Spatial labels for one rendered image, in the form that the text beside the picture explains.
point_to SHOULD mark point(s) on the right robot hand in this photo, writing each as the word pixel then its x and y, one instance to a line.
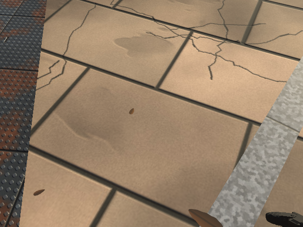
pixel 285 219

